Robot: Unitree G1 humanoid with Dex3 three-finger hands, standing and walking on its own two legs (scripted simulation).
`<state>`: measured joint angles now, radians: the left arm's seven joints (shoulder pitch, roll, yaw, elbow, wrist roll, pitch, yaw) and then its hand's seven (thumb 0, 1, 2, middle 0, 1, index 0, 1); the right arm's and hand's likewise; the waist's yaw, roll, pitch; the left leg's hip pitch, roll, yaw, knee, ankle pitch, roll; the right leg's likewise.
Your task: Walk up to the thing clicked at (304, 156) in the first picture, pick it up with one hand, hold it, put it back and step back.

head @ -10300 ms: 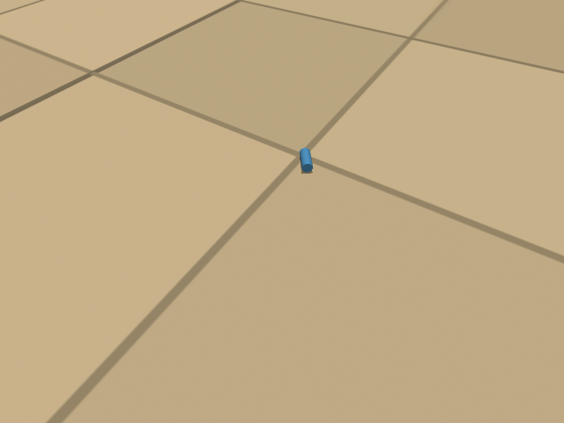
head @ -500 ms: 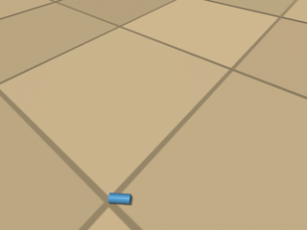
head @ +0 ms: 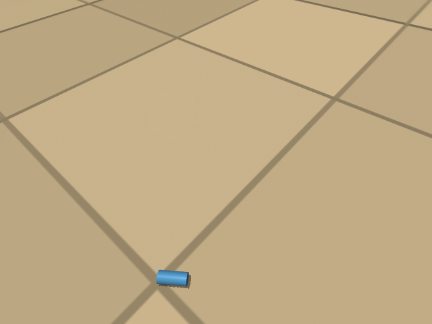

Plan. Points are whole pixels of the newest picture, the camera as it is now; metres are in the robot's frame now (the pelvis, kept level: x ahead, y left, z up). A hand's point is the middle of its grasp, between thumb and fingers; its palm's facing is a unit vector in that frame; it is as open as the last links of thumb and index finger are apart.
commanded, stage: walk up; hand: left
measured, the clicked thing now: (172, 277) +0.44 +0.25 -0.75
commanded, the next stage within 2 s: stand in 0.28 s
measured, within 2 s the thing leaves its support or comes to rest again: neither
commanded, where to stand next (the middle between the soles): +0.05 +0.02 m, yaw -2 degrees
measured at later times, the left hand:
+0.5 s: hand out of the picture +0.07 +0.25 -0.15, palm faces -0.01 -0.94 -0.35, open 7.4 cm
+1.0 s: hand out of the picture +0.06 +0.23 -0.15, palm faces -0.04 -0.94 -0.35, open 7.4 cm
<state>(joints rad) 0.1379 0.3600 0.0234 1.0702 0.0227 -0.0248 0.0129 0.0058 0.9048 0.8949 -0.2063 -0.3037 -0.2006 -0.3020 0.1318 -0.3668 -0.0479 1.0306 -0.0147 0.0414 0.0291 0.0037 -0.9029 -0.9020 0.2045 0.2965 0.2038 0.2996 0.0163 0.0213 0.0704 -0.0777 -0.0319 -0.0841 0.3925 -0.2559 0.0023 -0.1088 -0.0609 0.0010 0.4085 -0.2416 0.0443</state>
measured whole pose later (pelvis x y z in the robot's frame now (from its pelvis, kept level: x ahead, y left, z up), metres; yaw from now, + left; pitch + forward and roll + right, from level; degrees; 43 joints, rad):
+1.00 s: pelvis -0.02 -0.02 +0.00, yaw -1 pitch -3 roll +0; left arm 0.12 0.35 0.01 1.12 0.01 -0.01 -0.01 0.01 0.91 0.90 -0.21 -0.30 -0.20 -0.30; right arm 0.15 -0.36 0.00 1.11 -0.01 0.00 0.01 0.00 -0.90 -0.90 0.20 0.30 0.20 0.30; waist 0.00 0.01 0.07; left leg -0.08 0.02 -0.08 0.32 -0.20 -0.04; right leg -0.12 -0.02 0.01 0.34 -0.17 0.01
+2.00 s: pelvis -0.15 +0.05 -0.02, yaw -6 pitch -2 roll +0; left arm 0.15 0.39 0.08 0.87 0.03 0.09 0.01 0.01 0.91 0.90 -0.20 -0.30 -0.20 -0.30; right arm 0.12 -0.34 -0.05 0.84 -0.02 0.02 -0.03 0.00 -0.90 -0.90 0.21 0.30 0.21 0.30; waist 0.02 -0.04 0.22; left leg -0.31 0.00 0.07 0.60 -0.25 0.04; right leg -0.30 0.06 0.11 0.89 -0.50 0.01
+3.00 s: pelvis -0.37 -0.04 -0.01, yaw -1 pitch -3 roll +0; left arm 0.33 0.35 0.07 0.95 0.04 -0.04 -0.01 0.01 0.90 0.89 -0.21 -0.30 -0.20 -0.30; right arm 0.20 -0.43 -0.07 0.89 -0.04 0.04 0.03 0.00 -0.90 -0.90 0.20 0.30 0.20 0.30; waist 0.05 0.08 0.06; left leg -0.37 0.02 -0.07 0.84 -0.45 0.01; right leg -0.19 0.00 0.04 0.57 -0.33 0.00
